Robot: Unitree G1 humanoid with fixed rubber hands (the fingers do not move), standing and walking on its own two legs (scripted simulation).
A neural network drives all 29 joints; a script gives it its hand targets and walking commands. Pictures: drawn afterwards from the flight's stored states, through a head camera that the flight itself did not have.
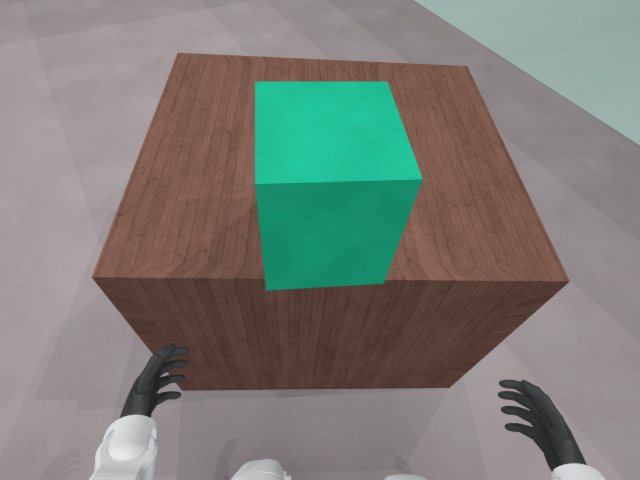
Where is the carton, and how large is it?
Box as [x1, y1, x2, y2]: [255, 82, 422, 290]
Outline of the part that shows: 255,82 255,188 266,290 383,283 422,179 387,82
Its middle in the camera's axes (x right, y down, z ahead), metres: +0.00 -0.07 +0.62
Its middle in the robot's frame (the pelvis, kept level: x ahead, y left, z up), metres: +0.51 +0.03 +0.02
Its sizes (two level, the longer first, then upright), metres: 0.210 0.200 0.250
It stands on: a pedestal, 0.66 m high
